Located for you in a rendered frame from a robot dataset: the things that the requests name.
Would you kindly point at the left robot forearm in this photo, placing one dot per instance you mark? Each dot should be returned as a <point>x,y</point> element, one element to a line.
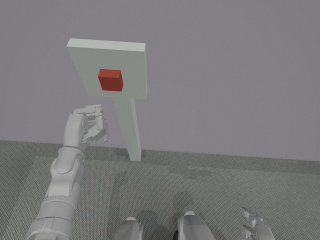
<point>54,220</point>

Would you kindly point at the robot thigh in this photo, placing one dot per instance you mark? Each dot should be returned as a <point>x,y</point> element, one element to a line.
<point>128,230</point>
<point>192,227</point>

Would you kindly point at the button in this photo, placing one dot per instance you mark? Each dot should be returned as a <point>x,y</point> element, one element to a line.
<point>110,80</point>

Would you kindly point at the robot left hand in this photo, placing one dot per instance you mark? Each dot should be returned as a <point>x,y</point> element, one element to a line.
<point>77,126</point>

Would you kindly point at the robot right hand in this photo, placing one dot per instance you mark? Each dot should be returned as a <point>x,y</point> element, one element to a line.
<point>260,232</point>

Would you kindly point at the robot left thigh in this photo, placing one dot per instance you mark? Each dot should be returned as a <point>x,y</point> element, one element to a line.
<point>128,230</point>

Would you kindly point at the panel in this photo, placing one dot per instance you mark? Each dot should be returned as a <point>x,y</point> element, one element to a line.
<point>89,56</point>

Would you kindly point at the robot right thigh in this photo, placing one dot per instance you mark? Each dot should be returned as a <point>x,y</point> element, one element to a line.
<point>192,227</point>

